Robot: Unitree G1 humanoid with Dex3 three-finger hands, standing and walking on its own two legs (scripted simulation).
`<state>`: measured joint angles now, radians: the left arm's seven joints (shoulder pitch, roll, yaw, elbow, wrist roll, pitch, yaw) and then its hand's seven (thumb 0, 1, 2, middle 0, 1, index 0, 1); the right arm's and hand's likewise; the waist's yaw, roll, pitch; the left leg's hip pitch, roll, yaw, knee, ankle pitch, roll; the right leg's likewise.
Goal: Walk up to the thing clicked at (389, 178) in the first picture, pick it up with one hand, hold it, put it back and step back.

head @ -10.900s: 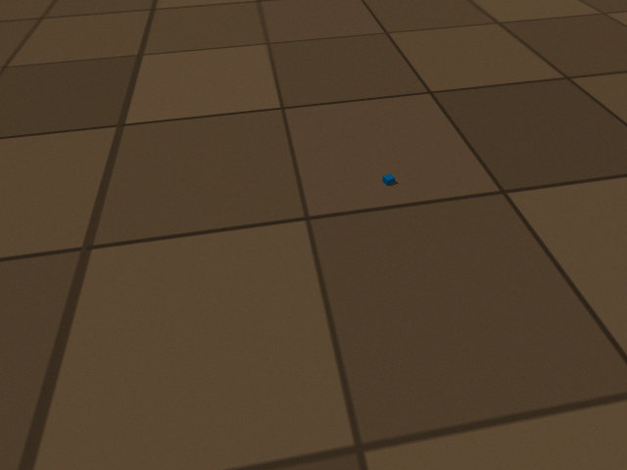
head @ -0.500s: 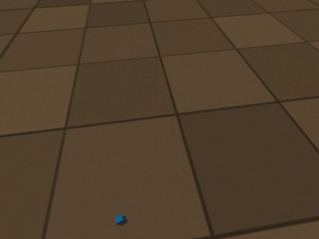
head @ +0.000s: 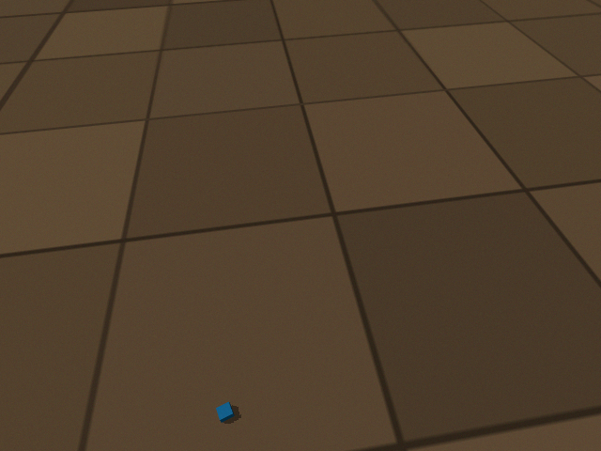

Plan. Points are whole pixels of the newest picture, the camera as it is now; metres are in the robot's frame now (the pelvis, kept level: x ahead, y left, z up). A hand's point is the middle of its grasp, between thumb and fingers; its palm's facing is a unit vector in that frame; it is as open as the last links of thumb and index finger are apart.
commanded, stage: stand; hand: left
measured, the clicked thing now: (225, 412) +0.35 +0.27 -0.77
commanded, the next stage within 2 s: walk up in 0.24 s
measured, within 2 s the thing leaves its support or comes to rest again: neither
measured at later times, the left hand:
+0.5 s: hand out of the picture +0.07 +0.27 -0.16, palm faces -0.01 -0.93 -0.37, open 7.4 cm
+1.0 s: hand out of the picture +0.02 +0.29 -0.18, palm faces +0.00 -0.93 -0.36, open 7.4 cm
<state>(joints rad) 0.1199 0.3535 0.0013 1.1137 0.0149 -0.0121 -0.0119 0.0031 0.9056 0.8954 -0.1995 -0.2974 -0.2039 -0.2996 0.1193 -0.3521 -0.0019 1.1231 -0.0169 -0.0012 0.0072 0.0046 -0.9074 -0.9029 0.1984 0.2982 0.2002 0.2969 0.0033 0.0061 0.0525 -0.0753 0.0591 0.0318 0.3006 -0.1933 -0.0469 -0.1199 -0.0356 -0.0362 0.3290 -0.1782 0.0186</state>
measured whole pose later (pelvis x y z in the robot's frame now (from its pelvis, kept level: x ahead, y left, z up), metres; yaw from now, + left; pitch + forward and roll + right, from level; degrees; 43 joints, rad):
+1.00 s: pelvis -0.06 +0.03 -0.02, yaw +2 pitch -1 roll +0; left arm 0.11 0.37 0.05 0.98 0.04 0.02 -0.01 0.00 0.90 0.90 -0.20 -0.30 -0.21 -0.30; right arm 0.16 -0.38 -0.07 0.99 -0.03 0.04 0.02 0.00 -0.91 -0.90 0.20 0.30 0.20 0.30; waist 0.02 -0.01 0.14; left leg -0.22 -0.01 -0.01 0.58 -0.34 0.01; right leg -0.34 -0.09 -0.03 0.60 -0.23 0.03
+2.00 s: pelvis -0.04 +0.01 +0.00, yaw +0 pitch -2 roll +0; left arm 0.10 0.34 0.02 1.12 0.02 -0.01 0.00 0.00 0.91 0.90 -0.20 -0.30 -0.20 -0.30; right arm 0.14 -0.35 -0.02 1.09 -0.02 0.00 0.00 0.01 -0.91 -0.90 0.20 0.30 0.20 0.30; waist 0.00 0.01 0.05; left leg -0.03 0.03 0.02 0.31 -0.24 -0.02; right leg -0.11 0.01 0.03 0.35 -0.20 -0.01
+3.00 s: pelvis -0.05 +0.01 +0.00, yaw +0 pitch -2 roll +0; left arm 0.12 0.35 -0.01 1.12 0.01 -0.02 -0.01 0.00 0.91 0.90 -0.20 -0.30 -0.20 -0.30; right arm 0.13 -0.36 0.00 1.12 -0.01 0.00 0.00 0.00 -0.91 -0.90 0.20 0.30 0.20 0.30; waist 0.00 0.01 0.05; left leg -0.05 0.03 0.01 0.29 -0.20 -0.03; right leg -0.13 0.01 0.02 0.32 -0.16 -0.01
